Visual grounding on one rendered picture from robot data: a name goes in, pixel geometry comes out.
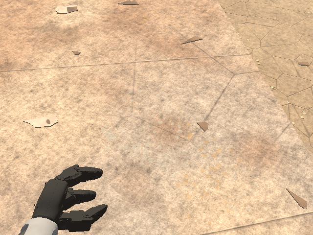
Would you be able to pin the left robot hand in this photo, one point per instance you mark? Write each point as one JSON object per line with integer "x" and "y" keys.
{"x": 58, "y": 196}

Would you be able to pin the robot left forearm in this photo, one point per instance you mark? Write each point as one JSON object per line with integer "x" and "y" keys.
{"x": 39, "y": 226}

